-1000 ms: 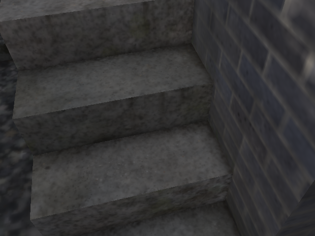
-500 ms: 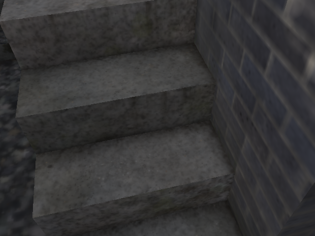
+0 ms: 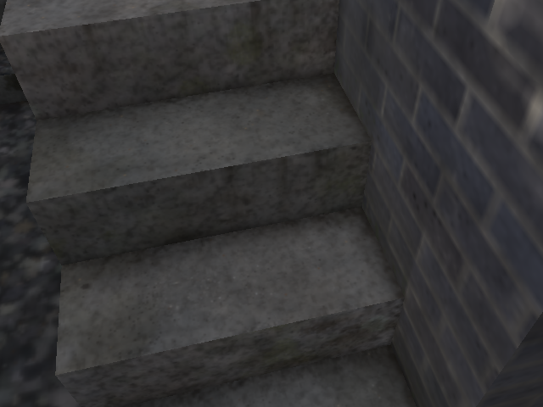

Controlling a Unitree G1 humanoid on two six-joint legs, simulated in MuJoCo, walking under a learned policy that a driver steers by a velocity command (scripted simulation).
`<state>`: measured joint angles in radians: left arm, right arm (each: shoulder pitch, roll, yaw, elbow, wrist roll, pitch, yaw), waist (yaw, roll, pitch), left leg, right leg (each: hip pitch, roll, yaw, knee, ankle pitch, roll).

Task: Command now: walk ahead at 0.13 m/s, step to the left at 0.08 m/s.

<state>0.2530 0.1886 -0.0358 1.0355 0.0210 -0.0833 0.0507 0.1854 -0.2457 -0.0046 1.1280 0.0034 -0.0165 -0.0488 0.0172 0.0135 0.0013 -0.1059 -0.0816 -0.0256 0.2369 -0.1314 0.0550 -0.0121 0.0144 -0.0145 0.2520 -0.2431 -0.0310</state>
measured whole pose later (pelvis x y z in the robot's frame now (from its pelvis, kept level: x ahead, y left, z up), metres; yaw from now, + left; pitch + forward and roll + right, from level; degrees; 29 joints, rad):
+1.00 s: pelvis +0.00 -0.08 +0.00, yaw -2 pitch +1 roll +0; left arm 0.21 0.25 0.03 0.97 0.03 -0.08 0.01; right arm 0.17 -0.27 -0.05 0.97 0.00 -0.04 -0.02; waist -0.01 0.01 0.01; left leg -0.16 0.05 -0.06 0.35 -0.20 -0.07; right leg -0.17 0.02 0.04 0.37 -0.22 -0.01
